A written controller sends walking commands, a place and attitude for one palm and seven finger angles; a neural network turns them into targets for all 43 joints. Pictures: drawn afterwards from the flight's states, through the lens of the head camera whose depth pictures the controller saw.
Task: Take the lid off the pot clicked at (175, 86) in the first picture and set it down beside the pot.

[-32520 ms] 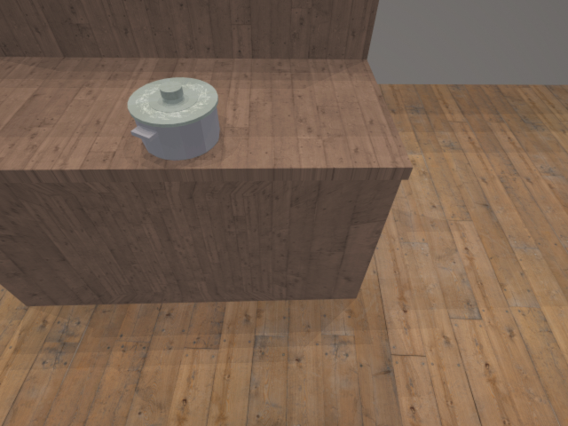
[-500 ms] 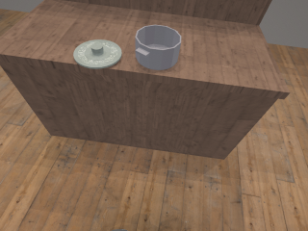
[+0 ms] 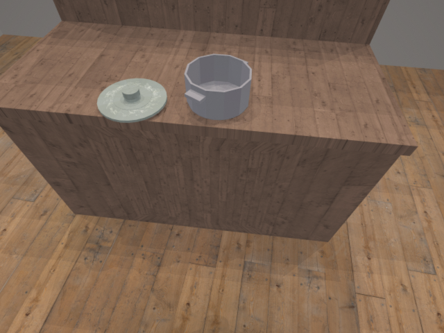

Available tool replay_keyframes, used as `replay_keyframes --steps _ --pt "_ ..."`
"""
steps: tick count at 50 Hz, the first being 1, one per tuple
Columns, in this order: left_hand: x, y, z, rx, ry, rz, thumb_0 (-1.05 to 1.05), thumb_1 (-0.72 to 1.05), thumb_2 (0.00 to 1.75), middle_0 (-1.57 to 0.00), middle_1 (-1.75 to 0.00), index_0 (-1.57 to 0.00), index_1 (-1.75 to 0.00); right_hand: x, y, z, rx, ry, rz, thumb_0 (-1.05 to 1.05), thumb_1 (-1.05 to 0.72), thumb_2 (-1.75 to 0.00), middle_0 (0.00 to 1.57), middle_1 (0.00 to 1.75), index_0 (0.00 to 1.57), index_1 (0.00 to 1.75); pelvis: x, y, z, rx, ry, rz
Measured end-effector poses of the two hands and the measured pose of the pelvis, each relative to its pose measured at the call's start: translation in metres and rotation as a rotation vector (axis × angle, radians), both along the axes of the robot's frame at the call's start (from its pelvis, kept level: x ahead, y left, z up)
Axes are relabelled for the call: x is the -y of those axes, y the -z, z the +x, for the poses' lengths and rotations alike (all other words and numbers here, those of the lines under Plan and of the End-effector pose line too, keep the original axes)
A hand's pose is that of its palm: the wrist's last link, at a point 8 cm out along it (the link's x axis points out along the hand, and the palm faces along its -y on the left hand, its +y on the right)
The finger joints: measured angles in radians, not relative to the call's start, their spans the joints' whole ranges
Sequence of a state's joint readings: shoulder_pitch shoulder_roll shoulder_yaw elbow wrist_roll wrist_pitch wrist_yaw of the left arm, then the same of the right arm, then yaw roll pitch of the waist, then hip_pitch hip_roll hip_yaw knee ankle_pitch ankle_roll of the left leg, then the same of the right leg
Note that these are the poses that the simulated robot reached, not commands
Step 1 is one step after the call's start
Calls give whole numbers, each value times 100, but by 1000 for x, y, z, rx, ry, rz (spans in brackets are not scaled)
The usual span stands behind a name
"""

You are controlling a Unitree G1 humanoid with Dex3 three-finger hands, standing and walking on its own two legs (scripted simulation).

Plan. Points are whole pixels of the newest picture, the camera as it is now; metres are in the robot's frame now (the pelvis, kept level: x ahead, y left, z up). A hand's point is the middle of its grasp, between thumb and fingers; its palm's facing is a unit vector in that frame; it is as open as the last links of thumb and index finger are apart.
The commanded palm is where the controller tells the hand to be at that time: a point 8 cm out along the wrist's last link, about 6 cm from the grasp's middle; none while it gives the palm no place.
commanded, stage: stop stepping back and stand still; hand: left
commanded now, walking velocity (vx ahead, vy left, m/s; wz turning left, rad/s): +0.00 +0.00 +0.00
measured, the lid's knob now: (130, 92) +0.73 +0.30 -0.01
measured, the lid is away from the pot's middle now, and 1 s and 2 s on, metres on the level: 0.26 0.26 0.26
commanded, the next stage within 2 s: let the arm hang, fingers relaxed in 0.12 s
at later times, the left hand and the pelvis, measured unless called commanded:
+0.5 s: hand out of the picture +0.04 +0.18 -0.18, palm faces +0.02 -0.98 -0.20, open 7.3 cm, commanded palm none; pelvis +0.00 +0.00 +0.00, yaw -1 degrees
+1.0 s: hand out of the picture +0.01 +0.18 -0.18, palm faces +0.02 -0.98 -0.18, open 7.3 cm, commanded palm none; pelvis +0.00 +0.01 +0.00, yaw -1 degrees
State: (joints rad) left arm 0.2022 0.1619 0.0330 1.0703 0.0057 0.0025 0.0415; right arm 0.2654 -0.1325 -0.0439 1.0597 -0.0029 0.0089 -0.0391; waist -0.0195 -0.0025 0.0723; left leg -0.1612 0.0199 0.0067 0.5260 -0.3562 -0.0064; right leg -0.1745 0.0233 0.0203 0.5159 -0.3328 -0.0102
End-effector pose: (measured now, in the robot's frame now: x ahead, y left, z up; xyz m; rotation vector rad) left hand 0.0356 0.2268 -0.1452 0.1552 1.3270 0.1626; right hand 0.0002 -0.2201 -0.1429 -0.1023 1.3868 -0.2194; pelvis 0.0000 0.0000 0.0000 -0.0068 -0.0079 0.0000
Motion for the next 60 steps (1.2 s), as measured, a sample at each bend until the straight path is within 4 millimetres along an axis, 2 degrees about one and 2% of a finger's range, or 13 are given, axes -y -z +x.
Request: replay_keyframes --steps 10,34,60 --pt "0 1 6 5 1 -10 0 93 90 -20 -30 -20 -29 3 -4 8 11 1 -16 1 -93 -90 20 30 20 30 0 -1 4 3 3 -4" --pt "-5 1 -12 -44 2 -13 1 93 90 -20 -30 -20 -29 -21 -3 -24 -58 34 21 1 -91 -90 20 30 20 30 -7 -3 1 10 13 -5" --pt "-3 2 -38 -85 -14 -28 1 93 90 -20 -30 -20 -29 -25 -4 -30 -55 25 18 1 -92 -90 20 30 20 30 -11 -5 -7 14 9 -3"
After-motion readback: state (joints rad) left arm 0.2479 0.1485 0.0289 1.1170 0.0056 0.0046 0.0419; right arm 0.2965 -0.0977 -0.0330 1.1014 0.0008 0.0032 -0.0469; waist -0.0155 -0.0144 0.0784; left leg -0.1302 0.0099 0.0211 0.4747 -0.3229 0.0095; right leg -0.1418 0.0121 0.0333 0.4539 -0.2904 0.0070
